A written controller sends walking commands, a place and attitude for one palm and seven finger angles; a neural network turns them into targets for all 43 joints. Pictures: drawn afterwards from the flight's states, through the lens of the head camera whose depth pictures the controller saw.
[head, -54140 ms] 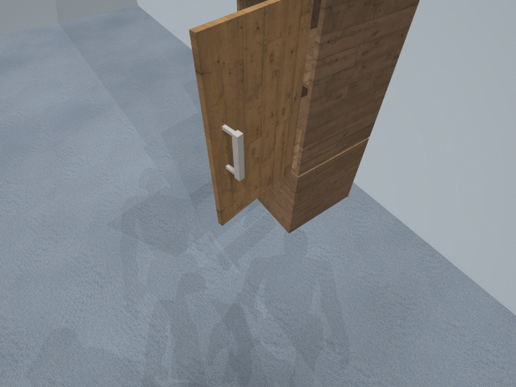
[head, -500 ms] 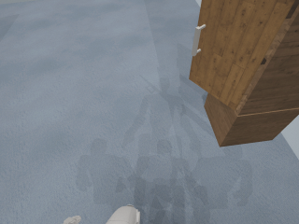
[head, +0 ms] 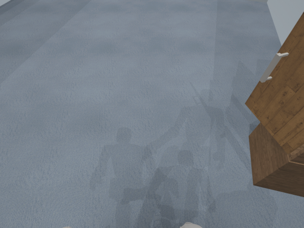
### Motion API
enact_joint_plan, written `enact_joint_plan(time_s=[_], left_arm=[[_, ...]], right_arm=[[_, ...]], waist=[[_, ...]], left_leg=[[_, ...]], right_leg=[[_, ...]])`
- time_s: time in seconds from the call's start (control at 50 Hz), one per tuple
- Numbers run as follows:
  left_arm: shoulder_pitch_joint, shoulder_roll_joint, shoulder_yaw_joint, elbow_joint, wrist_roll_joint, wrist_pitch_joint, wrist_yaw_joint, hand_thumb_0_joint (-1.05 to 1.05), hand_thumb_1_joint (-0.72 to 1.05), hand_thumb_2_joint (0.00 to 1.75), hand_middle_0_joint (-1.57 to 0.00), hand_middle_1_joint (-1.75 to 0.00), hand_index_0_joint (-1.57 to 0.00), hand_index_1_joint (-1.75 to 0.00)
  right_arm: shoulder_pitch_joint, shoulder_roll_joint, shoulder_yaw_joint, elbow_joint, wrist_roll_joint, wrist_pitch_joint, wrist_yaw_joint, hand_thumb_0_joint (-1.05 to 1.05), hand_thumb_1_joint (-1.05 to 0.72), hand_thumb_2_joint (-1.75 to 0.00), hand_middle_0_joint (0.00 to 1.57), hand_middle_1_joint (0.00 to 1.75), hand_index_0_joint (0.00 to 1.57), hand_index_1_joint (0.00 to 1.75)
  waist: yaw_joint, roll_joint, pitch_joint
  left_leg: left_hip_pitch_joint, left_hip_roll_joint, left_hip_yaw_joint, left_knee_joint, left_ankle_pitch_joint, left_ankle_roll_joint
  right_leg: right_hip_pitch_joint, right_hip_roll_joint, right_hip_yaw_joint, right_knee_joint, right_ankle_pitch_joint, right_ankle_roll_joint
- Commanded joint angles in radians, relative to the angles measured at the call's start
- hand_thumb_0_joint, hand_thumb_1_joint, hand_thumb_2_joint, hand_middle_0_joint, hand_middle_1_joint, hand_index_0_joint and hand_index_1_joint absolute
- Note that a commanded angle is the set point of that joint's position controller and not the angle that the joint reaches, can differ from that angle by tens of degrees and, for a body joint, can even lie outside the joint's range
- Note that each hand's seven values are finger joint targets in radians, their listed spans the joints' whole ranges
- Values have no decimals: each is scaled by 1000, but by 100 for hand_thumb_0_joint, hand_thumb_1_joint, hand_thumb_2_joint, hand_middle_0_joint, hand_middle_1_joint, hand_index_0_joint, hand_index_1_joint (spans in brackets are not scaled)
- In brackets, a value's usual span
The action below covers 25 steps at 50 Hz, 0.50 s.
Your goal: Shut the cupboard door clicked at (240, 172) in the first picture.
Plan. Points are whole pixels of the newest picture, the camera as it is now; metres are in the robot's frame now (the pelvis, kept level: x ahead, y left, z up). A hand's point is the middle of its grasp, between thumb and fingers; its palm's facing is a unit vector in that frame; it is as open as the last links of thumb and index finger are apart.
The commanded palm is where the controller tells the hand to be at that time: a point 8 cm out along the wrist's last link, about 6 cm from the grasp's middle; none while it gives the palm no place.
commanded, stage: walk to a spot facing it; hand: left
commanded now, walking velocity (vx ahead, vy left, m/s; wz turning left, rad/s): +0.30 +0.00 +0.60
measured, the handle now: (273, 67) +0.77 -0.50 -0.05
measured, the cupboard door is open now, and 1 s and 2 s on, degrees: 32 32 32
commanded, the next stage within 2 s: turn to face it in 0.76 s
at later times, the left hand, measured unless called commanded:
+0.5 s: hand out of the picture +0.02 +0.16 -0.18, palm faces +0.42 -0.89 -0.17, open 7.4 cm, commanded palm none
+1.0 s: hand (71, 151) +0.37 +0.32 -0.15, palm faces +0.42 -0.88 -0.22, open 7.4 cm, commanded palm none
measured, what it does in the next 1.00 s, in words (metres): walks ahead, turning left: right foot, then left foot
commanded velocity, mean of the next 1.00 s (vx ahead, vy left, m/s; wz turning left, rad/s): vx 0.25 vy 0.00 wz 0.28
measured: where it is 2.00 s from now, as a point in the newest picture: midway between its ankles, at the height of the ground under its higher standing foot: (132, 191)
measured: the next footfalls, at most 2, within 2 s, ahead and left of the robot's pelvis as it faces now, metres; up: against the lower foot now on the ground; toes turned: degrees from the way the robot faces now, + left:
right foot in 0.08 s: +0.09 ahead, -0.14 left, +0.00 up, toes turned -1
left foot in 0.52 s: +0.24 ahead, +0.17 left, +0.00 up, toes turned +29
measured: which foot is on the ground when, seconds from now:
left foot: down 0.00-0.08, up 0.10-0.50, down 0.52-1.00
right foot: up 0.00-0.06, down 0.08-0.50, up 0.52-0.98, down 1.00-1.00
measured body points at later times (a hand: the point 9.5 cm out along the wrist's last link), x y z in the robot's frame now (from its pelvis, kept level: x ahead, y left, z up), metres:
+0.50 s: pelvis +0.14 +0.03 -0.01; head +0.20 +0.06 +0.43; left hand +0.00 +0.21 -0.16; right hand +0.36 -0.15 -0.15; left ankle +0.20 +0.15 -0.73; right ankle +0.05 -0.14 -0.74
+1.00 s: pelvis +0.34 +0.10 -0.01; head +0.37 +0.10 +0.44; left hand +0.35 +0.37 -0.14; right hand +0.40 -0.13 -0.17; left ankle +0.20 +0.15 -0.74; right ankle +0.46 +0.03 -0.74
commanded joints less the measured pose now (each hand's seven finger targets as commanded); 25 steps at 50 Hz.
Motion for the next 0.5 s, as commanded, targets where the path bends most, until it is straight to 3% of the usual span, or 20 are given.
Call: enact_joint_plan(time_s=[0.0, 0.02, 0.04, 0.06, 0.08, 0.1, 0.12, 0.14, 0.16, 0.18, 0.28, 0.34, 0.38, 0.42, 0.44, 0.46, 0.48], left_arm=[[81, 75, 23, -62, -3, -49, -5, 0, 90, 90, -20, -30, -20, -30], [175, 104, 36, -37, 1, -58, 0, 0, 90, 90, -20, -30, -20, -30], [276, 191, 53, -23, 14, -75, 14, 0, 90, 90, -20, -30, -20, -30], [284, 231, 51, -25, 4, -68, 25, 0, 90, 90, -20, -30, -20, -30], [214, 219, 48, -42, -4, -74, 29, 0, 90, 90, -20, -30, -20, -30], [142, 180, 44, -51, -2, -85, 36, 0, 90, 90, -20, -30, -20, -30], [89, 126, 29, -51, -2, -94, 37, 0, 90, 90, -20, -30, -20, -30], [55, 87, 22, -46, -3, -99, 36, 0, 90, 90, -20, -30, -20, -30], [56, 74, 16, -41, -3, -107, 35, 0, 90, 90, -20, -30, -20, -30], [88, 63, 14, -26, -4, -113, 35, 0, 90, 90, -20, -30, -20, -30], [208, 62, 12, 46, -3, -122, 38, 0, 90, 90, -20, -30, -20, -30], [243, 69, 15, 67, 0, -123, 41, 0, 90, 90, -20, -30, -20, -30], [239, 91, 20, 66, 0, -120, 40, 0, 90, 90, -20, -30, -20, -30], [214, 121, 26, 60, -1, -118, 37, 0, 90, 90, -20, -30, -20, -30], [206, 125, 27, 63, -4, -114, 35, 0, 90, 90, -20, -30, -20, -30], [184, 138, 25, 51, -13, -111, 30, 0, 90, 90, -20, -30, -20, -30], [190, 93, 25, 16, -18, -107, 15, 0, 90, 90, -20, -30, -20, -30]], right_arm=[[-54, -224, -70, -75, 6, -22, -16, 0, -90, -90, 20, 30, 20, 30], [-83, -192, -65, -88, 13, -25, -16, 0, -90, -90, 20, 30, 20, 30], [-81, -118, -49, -106, 27, -31, -11, 0, -90, -90, 20, 30, 20, 30], [-105, -91, -46, -133, 17, -37, -9, 0, -90, -90, 20, 30, 20, 30], [-76, -118, -55, -128, 4, -33, -1, 0, -90, -90, 20, 30, 20, 30], [-80, -115, -59, -114, 2, -34, 3, 0, -90, -90, 20, 30, 20, 30], [-86, -122, -60, -92, -1, -29, 13, 0, -90, -90, 20, 30, 20, 30], [-48, -96, -59, -68, 1, -24, 24, 0, -90, -90, 20, 30, 20, 30], [-39, -79, -53, -54, 4, -20, 30, 0, -90, -90, 20, 30, 20, 30], [-43, -64, -48, -50, 6, -18, 34, 0, -90, -90, 20, 30, 20, 30], [-133, -18, -33, -74, 10, -16, 47, 0, -90, -90, 20, 30, 20, 30], [-208, -18, -24, -103, 10, -28, 54, 0, -90, -90, 20, 30, 20, 30], [-222, -25, -19, -115, 10, -35, 57, 0, -90, -90, 20, 30, 20, 30], [-150, -45, -25, -103, 9, -45, 48, 0, -90, -90, 20, 30, 20, 30], [-71, -69, -32, -83, 4, -49, 40, 0, -90, -90, 20, 30, 20, 30], [72, -116, -45, -50, 0, -51, 30, 0, -90, -90, 20, 30, 20, 30], [211, -243, -77, -26, -11, -56, 15, 0, -90, -90, 20, 30, 20, 30]], waist=[[43, 138, -40], [94, 43, -50], [146, -225, -102], [142, -324, -65], [79, -225, -50], [52, -260, -8], [24, -202, 34], [-10, -163, 13], [-14, -144, 8], [-6, -151, 1], [31, -145, 5], [53, -154, 4], [48, -151, 1], [8, -164, -48], [-33, -152, -89], [-113, -97, -166], [-172, 122, -279]], left_leg=[[-196, 148, -246, -161, -332, 134], [-346, 82, -204, -31, -362, 105], [-542, -45, -51, 281, -365, 41], [-589, -68, 10, 566, -357, 12], [-569, 0, -33, 702, -266, 11], [-582, 37, -43, 772, -187, 4], [-550, 73, -31, 784, -91, -7], [-492, 90, -2, 760, -27, -14], [-464, 92, 28, 726, 10, -25], [-457, 84, 56, 688, 24, -30], [-491, 78, 139, 488, 47, -21], [-464, 86, 167, 314, 27, -2], [-393, 69, 196, 224, 9, 21], [-235, 8, 254, 170, -42, 54], [-78, -30, 278, 120, -21, 67], [163, -31, 261, 46, 49, 87], [446, 194, -83, 12, 66, 185]], right_leg=[[252, 77, -59, -216, 83, -5], [442, 49, -14, -328, 55, -15], [614, -194, 279, -549, -241, -80], [517, -402, 573, -702, -402, -163], [402, -425, 589, -720, -482, -192], [326, -407, 572, -730, -455, -192], [261, -361, 409, -716, -322, -169], [248, -311, 230, -680, -163, -147], [261, -272, 115, -657, 12, -139], [297, -251, 39, -639, 151, -136], [461, -254, -122, -599, 494, -129], [533, -284, -151, -556, 593, -132], [532, -305, -180, -521, 664, -129], [513, -309, -220, -400, 858, -125], [451, -282, -255, -268, 889, -105], [322, -260, -280, -64, 785, -80], [28, -156, -274, 248, 352, -27]])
